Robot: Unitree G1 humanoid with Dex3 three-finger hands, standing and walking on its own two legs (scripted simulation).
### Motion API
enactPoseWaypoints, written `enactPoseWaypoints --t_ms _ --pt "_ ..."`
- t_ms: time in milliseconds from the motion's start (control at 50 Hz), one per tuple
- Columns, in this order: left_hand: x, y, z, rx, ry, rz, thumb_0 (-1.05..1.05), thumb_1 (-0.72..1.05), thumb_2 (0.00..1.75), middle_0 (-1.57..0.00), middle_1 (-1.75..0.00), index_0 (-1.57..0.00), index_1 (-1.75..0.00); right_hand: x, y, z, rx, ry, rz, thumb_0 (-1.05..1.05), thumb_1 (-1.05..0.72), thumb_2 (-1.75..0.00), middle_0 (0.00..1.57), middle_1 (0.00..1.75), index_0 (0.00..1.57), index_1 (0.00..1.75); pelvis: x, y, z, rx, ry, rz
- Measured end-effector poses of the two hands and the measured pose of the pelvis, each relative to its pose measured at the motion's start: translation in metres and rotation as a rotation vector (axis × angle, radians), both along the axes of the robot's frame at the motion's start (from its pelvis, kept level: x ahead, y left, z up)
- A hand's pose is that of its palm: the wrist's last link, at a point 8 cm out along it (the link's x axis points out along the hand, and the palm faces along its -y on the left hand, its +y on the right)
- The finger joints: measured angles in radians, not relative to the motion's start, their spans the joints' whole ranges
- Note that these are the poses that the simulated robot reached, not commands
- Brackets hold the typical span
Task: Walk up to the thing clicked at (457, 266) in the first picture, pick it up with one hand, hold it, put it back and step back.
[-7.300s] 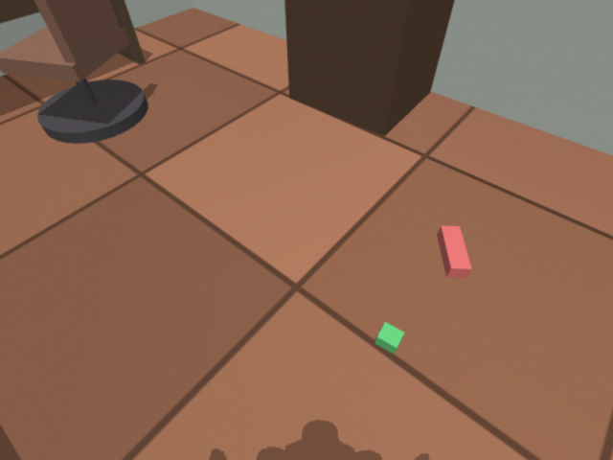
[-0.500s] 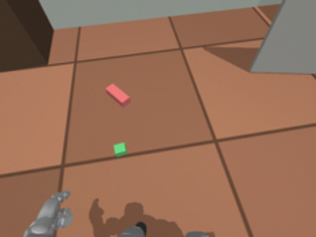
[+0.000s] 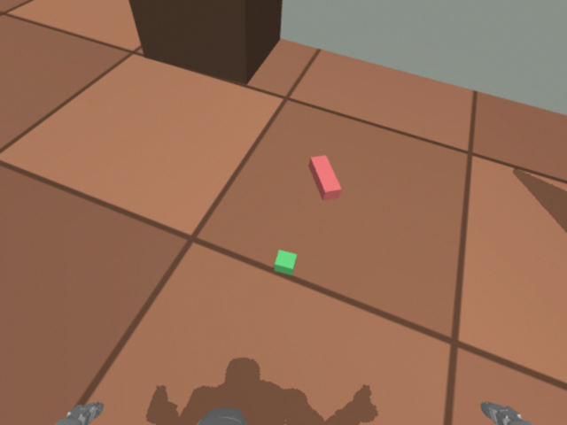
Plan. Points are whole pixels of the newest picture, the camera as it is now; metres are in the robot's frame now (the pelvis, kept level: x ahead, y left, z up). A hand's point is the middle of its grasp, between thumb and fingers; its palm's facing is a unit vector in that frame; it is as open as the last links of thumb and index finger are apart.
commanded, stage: walk up
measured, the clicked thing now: (324, 177) +1.20 -0.11 -0.72
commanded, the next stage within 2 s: none
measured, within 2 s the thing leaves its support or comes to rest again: neither
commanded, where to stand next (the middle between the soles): +0.07 +0.03 m, yaw +55 degrees
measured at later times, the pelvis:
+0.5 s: pelvis +0.04 -0.03 +0.01, yaw +24 degrees
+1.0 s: pelvis +0.01 +0.01 +0.00, yaw +42 degrees
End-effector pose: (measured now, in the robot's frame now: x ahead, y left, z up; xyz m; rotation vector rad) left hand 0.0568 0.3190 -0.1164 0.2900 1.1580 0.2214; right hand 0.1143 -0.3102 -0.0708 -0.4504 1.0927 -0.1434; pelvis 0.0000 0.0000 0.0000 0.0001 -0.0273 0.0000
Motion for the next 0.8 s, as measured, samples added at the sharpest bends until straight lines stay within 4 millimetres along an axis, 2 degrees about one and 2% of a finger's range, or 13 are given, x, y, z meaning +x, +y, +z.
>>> enactPoseWaypoints --t_ms 80,200,300,400,460,540,620,720,800 --pt "-0.016 0.008 -0.001 -0.009 0.044 0.059 0.01 0.91 0.90 -0.20 -0.30 -0.21 -0.30 0.034 0.015 0.008 -0.014 -0.082 0.065 0.01 -0.91 -0.90 0.20 0.30 0.20 0.30 0.007 0.010 0.001 0.003 -0.011 0.064" --pt "-0.009 0.013 0.022 0.005 -0.039 0.112 0.01 0.91 0.90 -0.21 -0.30 -0.21 -0.30 0.064 0.034 0.011 0.009 -0.071 0.144 0.00 -0.91 -0.90 0.21 0.30 0.20 0.30 0.024 0.009 0.011 -0.002 -0.009 0.163" --pt "-0.003 0.012 0.033 0.068 -0.088 0.181 0.00 0.90 0.90 -0.21 -0.30 -0.21 -0.30 0.093 0.039 -0.003 0.040 -0.056 0.240 0.01 -0.90 -0.90 0.21 0.30 0.20 0.30 0.035 -0.002 0.008 0.004 0.001 0.249" --pt "-0.012 -0.003 0.043 0.145 -0.097 0.234 0.00 0.91 0.90 -0.21 -0.30 -0.21 -0.30 0.127 0.035 -0.030 0.087 -0.057 0.307 0.01 -0.90 -0.90 0.21 0.30 0.21 0.30 0.043 -0.019 -0.004 0.008 0.015 0.329" --pt "-0.028 -0.015 0.053 0.168 -0.083 0.262 0.00 0.90 0.90 -0.21 -0.30 -0.21 -0.30 0.141 0.039 -0.038 0.102 -0.030 0.335 0.01 -0.91 -0.90 0.21 0.30 0.20 0.30 0.043 -0.026 0.000 0.024 0.008 0.388" --pt "-0.054 -0.026 0.069 0.192 -0.079 0.339 0.00 0.90 0.90 -0.21 -0.30 -0.21 -0.30 0.151 0.044 -0.039 0.123 0.015 0.415 0.01 -0.91 -0.90 0.20 0.30 0.20 0.30 0.043 -0.031 0.009 0.056 0.004 0.448" --pt "-0.083 -0.030 0.072 0.198 -0.060 0.398 0.00 0.90 0.90 -0.21 -0.30 -0.21 -0.30 0.154 0.045 -0.039 0.114 0.044 0.453 0.01 -0.91 -0.90 0.20 0.30 0.20 0.30 0.042 -0.032 0.010 0.049 -0.002 0.500" --pt "-0.120 -0.029 0.060 0.169 -0.054 0.473 0.00 0.90 0.90 -0.21 -0.30 -0.21 -0.30 0.156 0.053 -0.033 0.055 0.084 0.498 0.01 -0.91 -0.90 0.20 0.30 0.20 0.30 0.038 -0.028 0.008 0.035 -0.008 0.564" --pt "-0.151 -0.023 0.036 0.123 -0.041 0.533 0.00 0.90 0.90 -0.21 -0.30 -0.21 -0.30 0.162 0.069 -0.024 -0.003 0.072 0.548 0.01 -0.91 -0.90 0.20 0.30 0.20 0.30 0.030 -0.019 -0.001 0.015 -0.009 0.615"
